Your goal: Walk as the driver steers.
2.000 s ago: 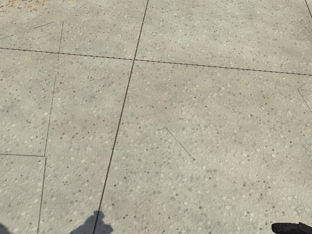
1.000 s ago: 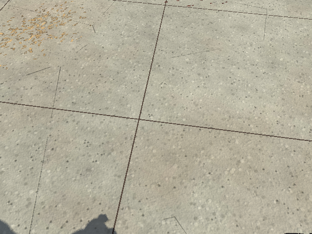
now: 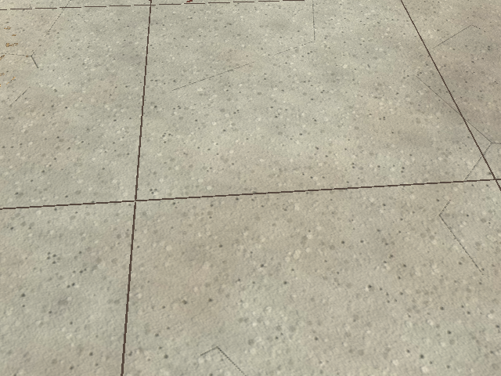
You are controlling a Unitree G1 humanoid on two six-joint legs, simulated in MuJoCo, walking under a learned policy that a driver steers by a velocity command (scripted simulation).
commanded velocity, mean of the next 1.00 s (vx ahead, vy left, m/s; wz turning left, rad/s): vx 0.00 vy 0.00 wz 0.23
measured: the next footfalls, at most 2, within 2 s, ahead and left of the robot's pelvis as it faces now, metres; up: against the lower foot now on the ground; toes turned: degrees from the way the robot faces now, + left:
right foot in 0.12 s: +0.05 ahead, -0.12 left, +0.00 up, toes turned +7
left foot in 0.60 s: +0.00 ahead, +0.13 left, +0.00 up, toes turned +21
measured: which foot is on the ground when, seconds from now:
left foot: down 0.00-0.12, up 0.14-0.58, down 0.60-1.00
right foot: up 0.00-0.10, down 0.12-0.62, up 0.64-1.00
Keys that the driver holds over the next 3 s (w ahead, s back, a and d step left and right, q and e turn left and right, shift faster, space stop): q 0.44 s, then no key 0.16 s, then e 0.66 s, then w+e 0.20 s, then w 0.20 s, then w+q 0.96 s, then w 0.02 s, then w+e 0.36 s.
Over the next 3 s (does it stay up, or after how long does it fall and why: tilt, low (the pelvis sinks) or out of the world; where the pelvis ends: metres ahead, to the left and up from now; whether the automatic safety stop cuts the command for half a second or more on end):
stays up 0.75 0.09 0.00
